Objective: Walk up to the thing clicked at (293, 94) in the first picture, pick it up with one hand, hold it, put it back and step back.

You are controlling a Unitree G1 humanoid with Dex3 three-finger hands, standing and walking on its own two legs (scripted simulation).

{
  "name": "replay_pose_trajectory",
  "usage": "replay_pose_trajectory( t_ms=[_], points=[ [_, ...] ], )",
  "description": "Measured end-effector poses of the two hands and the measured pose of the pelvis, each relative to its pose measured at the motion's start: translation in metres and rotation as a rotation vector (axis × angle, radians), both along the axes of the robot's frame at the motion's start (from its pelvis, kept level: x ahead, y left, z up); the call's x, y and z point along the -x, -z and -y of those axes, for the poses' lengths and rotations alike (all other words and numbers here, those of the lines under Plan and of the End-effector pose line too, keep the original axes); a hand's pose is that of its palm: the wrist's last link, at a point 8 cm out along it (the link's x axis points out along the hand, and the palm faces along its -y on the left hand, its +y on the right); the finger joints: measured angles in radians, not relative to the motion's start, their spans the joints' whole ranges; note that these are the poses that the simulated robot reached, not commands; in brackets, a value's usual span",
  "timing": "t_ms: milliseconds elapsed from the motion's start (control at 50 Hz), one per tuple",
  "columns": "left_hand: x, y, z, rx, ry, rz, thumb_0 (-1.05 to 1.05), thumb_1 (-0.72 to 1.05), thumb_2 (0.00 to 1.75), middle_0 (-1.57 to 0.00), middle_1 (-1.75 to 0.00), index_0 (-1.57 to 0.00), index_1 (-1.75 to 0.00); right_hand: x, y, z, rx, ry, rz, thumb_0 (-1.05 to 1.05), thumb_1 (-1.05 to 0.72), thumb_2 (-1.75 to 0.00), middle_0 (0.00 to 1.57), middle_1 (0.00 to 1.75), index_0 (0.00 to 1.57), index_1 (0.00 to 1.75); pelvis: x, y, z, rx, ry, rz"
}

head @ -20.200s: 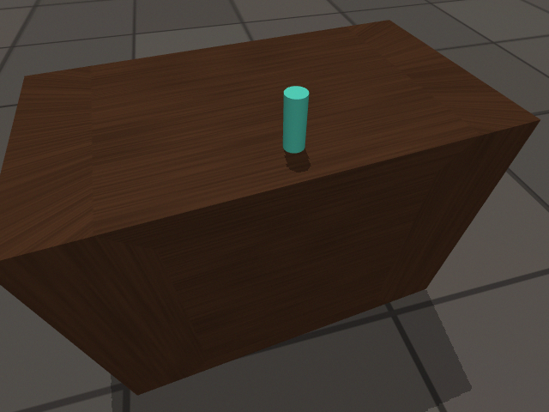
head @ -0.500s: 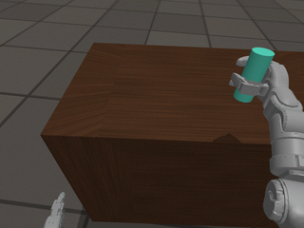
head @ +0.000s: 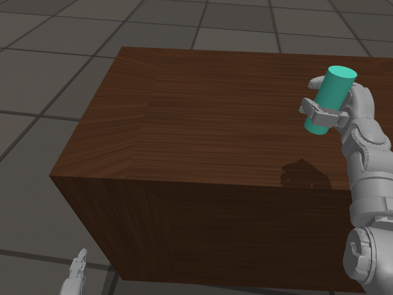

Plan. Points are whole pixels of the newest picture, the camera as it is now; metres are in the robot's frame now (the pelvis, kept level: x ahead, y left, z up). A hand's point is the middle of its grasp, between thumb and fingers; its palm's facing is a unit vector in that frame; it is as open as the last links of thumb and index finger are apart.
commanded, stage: lower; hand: right
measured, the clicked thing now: (327, 102) +0.44 -0.21 +0.20
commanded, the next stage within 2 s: loosen in 1.30 s
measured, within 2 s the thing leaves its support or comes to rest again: rests again in 1.10 s
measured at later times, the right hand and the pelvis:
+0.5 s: hand (307, 126) +0.45 -0.20 +0.13, palm faces +0.13 +0.99 +0.03, open 6.3 cm; pelvis +0.00 +0.00 -0.01, yaw +0 degrees
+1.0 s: hand (302, 135) +0.45 -0.20 +0.10, palm faces +0.13 +0.99 +0.01, open 6.3 cm; pelvis -0.01 +0.00 -0.02, yaw +1 degrees
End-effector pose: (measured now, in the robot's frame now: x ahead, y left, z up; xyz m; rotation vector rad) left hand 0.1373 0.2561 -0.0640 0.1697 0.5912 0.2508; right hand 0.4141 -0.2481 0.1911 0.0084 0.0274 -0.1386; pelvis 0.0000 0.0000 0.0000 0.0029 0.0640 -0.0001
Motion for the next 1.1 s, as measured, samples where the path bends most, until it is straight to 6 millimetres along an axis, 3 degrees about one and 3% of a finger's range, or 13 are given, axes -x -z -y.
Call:
replay_pose_trajectory(
  t_ms=[120, 320, 460, 920, 1100],
  points=[
    [-0.002, -0.003, -0.003, -0.010, -0.001, -0.005, -0.01, -0.53, 0.05, -0.06, -0.05, -0.05, -0.05, -0.004, 0.011, 0.004, -0.002, 0.012, -0.006, 0.01, -0.08, -1.11, 0.95, 1.11, 0.94, 1.07, -0.003, 0.000, 0.000, 0.000, 0.000, -0.007],
    [0.004, 0.003, -0.007, -0.017, -0.027, -0.072, -0.01, -0.53, 0.05, -0.05, -0.05, -0.05, -0.05, -0.005, 0.048, -0.001, -0.008, -0.009, -0.028, 0.01, -0.08, -1.11, 0.95, 1.11, 0.94, 1.07, -0.003, 0.003, 0.001, -0.001, -0.007, -0.032],
    [0.001, -0.002, -0.006, -0.030, -0.033, -0.058, -0.01, -0.53, 0.05, -0.05, -0.05, -0.05, -0.05, -0.007, 0.056, -0.002, -0.018, -0.008, 0.000, 0.01, -0.07, -1.11, 0.95, 1.11, 0.94, 1.07, -0.002, 0.004, 0.000, -0.003, -0.008, -0.039],
    [0.015, 0.008, 0.001, -0.028, -0.029, -0.099, -0.01, -0.52, 0.05, -0.06, -0.05, -0.05, -0.05, -0.011, 0.087, 0.001, -0.010, -0.009, -0.012, 0.01, -0.07, -1.12, 0.95, 1.11, 0.94, 1.07, 0.008, 0.014, 0.004, -0.009, -0.013, -0.084],
    [0.012, 0.001, -0.002, -0.055, -0.024, -0.067, -0.01, -0.53, 0.05, -0.06, -0.05, -0.05, -0.05, -0.014, 0.095, 0.002, -0.015, -0.006, -0.010, 0.01, -0.07, -1.12, 0.95, 1.11, 0.94, 1.07, 0.006, 0.017, 0.004, -0.010, -0.012, -0.100]
  ],
)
